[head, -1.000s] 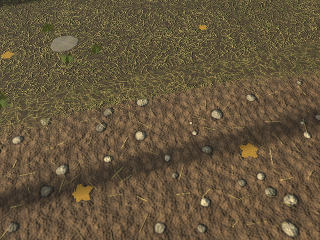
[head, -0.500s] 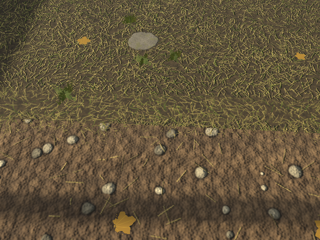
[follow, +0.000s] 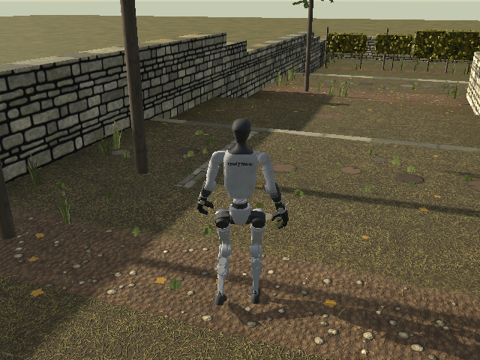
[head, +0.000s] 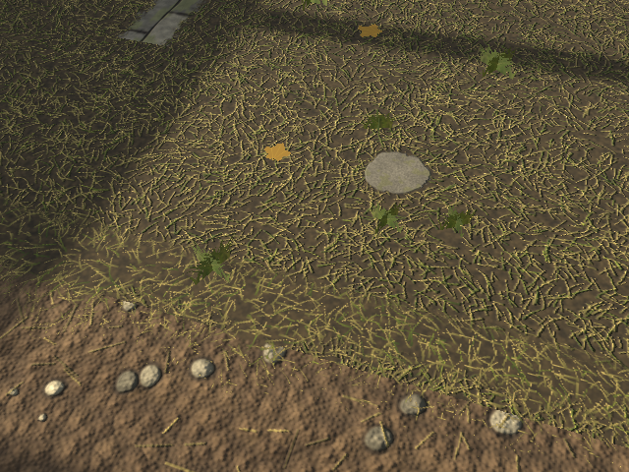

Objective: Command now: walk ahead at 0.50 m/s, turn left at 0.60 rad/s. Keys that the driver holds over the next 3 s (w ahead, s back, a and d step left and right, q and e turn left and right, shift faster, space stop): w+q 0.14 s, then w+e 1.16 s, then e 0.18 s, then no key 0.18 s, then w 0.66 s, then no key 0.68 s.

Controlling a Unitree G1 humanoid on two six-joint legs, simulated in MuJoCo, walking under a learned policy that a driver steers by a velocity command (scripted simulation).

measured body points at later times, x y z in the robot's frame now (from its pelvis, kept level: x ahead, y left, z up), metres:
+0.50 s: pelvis +0.25 +0.06 +0.00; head +0.29 +0.08 +0.45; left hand +0.25 +0.35 -0.14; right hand +0.46 -0.17 -0.08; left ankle +0.30 +0.17 -0.73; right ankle +0.14 -0.09 -0.64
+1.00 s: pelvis +0.50 -0.01 -0.01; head +0.54 -0.03 +0.44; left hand +0.72 +0.22 -0.11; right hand +0.52 -0.30 -0.13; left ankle +0.39 +0.18 -0.64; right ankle +0.56 -0.09 -0.73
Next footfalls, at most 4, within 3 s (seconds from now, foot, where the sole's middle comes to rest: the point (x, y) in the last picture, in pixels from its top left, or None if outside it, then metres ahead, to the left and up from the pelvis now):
0.40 left None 0.34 0.18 -0.77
0.90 right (376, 414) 0.60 -0.10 -0.77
1.40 left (329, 288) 0.94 -0.01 -0.77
1.82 right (416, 334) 0.80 -0.21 -0.77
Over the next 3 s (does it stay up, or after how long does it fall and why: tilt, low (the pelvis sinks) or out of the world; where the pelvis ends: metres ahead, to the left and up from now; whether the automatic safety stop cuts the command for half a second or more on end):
stays up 1.16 -0.29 0.00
